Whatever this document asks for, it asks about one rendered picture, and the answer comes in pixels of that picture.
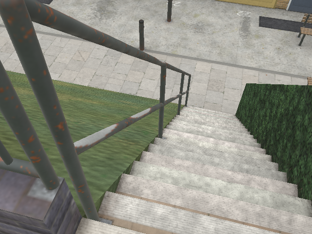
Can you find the stairs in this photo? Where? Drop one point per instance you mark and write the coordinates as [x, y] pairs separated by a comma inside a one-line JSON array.
[[206, 175]]

